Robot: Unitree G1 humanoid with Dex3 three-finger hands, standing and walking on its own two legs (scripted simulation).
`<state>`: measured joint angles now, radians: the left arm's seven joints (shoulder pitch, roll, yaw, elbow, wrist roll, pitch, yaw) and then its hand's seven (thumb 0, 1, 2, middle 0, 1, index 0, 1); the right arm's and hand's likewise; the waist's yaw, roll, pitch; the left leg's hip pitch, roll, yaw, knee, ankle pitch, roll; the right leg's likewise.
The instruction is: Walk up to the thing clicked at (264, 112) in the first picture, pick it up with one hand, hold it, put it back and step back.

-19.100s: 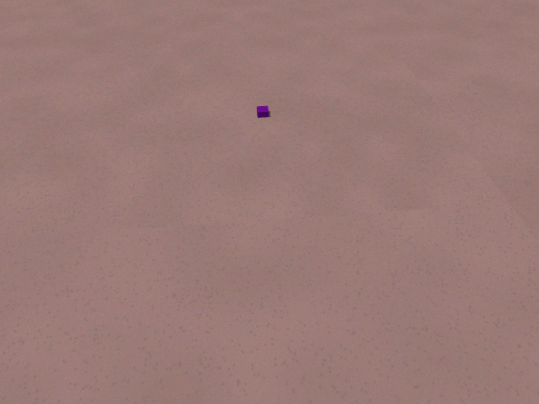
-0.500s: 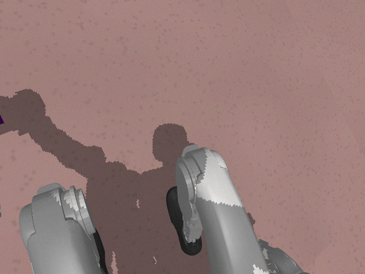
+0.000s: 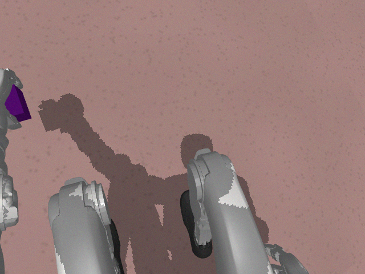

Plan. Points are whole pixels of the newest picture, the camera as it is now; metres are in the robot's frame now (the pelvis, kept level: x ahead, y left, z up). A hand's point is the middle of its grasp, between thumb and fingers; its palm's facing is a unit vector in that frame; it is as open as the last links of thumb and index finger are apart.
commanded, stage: lift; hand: left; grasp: from above
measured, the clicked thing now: (4, 106) +0.50 +0.31 -0.17
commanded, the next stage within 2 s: hold in 1.46 s
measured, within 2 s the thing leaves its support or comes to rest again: neither
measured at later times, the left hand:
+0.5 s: hand out of the picture +0.40 +0.31 +0.02, palm faces -0.42 -0.12 -0.90, open 9.5 cm
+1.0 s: hand out of the picture +0.35 +0.27 +0.22, palm faces -0.42 -0.15 -0.90, open 9.5 cm
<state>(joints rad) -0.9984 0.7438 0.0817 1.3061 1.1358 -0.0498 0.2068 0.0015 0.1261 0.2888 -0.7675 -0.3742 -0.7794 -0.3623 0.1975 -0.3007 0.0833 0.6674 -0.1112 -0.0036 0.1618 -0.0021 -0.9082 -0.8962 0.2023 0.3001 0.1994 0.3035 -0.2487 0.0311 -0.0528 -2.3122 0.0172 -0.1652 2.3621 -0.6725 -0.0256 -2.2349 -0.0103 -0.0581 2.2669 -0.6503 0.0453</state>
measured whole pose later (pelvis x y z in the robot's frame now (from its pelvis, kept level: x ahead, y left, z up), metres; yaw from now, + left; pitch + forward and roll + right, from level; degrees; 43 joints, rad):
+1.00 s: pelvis +0.02 +0.00 +0.30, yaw +6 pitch +20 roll -2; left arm -0.40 0.44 -0.14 0.78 0.95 0.11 0.10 0.00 0.15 0.32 -0.73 -0.41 -0.74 -0.39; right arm 0.21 -0.24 -0.01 0.71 0.03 -0.01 -0.04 0.00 -0.89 -0.89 0.20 0.30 0.20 0.30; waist -0.08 0.05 -0.15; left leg -1.18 0.06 -0.03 1.35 -0.52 -0.02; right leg -1.15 -0.02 -0.02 1.31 -0.50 0.03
